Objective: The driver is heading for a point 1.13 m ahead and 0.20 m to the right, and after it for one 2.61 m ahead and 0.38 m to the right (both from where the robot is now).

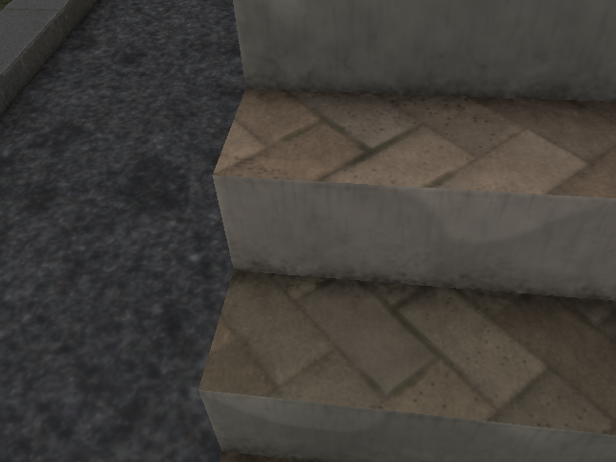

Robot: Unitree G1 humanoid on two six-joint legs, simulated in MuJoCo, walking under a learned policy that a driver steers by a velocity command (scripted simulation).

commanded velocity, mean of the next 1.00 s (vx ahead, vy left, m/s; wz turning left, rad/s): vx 0.07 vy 0.00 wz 0.00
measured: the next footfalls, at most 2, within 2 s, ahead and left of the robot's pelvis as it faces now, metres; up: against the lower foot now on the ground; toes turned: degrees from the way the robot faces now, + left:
right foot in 0.42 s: +0.05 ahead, -0.23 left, +0.00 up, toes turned -8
left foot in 0.72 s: +0.08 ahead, +0.03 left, +0.00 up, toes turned +1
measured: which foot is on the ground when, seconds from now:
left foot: down 0.00-0.42, up 0.44-0.70, down 0.72-1.00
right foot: up 0.00-0.40, down 0.42-1.00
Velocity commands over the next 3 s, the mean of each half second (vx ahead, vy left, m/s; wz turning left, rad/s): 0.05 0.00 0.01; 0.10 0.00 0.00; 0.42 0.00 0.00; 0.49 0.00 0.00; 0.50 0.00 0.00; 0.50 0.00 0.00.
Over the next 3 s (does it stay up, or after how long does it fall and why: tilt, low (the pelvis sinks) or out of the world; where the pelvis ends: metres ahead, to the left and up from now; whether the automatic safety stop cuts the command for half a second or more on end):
stays up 0.06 -0.08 0.06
